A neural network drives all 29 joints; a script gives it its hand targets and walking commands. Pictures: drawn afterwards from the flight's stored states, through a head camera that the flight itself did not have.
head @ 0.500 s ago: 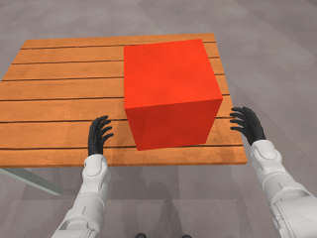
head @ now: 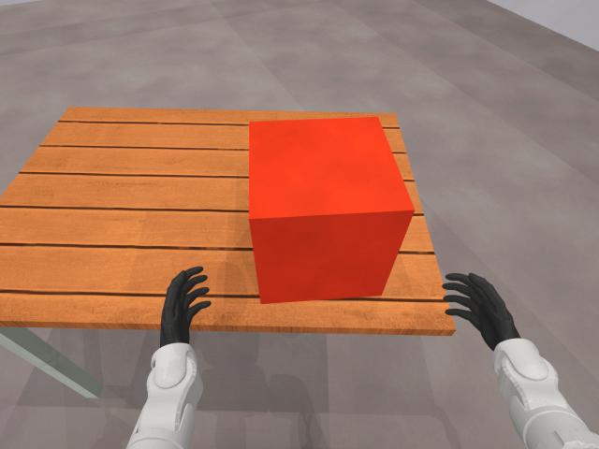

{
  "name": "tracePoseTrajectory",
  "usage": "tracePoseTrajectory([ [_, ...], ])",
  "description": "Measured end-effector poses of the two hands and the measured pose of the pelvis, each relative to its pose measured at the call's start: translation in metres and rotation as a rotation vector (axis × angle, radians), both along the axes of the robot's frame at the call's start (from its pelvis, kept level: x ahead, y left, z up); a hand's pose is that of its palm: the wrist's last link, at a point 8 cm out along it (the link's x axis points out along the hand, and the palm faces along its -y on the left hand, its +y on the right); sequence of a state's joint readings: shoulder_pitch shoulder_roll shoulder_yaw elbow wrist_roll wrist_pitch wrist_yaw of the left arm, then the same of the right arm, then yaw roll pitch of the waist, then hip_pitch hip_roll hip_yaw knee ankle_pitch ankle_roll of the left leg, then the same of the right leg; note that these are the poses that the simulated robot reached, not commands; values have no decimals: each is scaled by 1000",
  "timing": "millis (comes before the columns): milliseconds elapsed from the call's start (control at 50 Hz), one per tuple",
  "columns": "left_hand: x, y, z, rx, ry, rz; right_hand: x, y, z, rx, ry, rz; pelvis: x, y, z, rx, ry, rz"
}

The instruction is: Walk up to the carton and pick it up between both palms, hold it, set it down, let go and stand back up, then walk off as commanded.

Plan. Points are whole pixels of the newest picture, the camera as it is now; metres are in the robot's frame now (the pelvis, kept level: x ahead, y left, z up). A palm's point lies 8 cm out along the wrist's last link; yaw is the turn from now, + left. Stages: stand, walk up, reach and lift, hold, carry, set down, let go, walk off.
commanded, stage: set down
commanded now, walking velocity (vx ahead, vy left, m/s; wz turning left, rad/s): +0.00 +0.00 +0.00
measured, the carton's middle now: (318, 212) +0.52 +0.02 -0.02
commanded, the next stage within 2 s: none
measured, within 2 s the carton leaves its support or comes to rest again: neither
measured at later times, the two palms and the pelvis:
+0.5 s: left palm (162, 377) +0.21 +0.21 -0.01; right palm (515, 385) +0.23 -0.24 -0.02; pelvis +0.02 +0.00 +0.00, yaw +0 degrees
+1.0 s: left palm (166, 384) +0.20 +0.21 -0.03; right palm (499, 399) +0.22 -0.23 -0.04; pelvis +0.03 +0.01 +0.00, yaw +0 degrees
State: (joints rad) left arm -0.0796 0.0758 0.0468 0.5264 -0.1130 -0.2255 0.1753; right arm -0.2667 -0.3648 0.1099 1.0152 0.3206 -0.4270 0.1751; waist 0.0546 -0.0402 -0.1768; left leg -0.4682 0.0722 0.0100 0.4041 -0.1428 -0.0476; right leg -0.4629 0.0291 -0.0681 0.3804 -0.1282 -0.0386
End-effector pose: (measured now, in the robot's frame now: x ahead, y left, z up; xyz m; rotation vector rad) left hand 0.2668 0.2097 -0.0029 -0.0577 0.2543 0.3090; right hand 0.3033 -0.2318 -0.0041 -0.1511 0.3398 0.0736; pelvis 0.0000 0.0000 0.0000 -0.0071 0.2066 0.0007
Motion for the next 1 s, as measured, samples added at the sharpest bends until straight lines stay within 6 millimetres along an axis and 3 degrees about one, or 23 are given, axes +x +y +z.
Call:
tracePoseTrajectory([
  [200, -15, -1, 4, 5, -1, 9, -21, -6, -4, 6, 17, -6, 5, 0, 1, 0, -31, 1],
  [460, -57, 4, -5, 14, 55, 36, -64, -12, -14, 14, 54, -16, 19, 1, 3, 0, -82, 3],
  [640, -64, 4, -9, 8, 75, 32, -86, -14, -21, 17, 89, -27, 24, 1, 3, 0, -96, 4],
  [1000, -62, 4, -26, -13, 173, -16, -84, 4, -34, 50, 140, -75, 32, 6, 3, 0, -89, 7],
])
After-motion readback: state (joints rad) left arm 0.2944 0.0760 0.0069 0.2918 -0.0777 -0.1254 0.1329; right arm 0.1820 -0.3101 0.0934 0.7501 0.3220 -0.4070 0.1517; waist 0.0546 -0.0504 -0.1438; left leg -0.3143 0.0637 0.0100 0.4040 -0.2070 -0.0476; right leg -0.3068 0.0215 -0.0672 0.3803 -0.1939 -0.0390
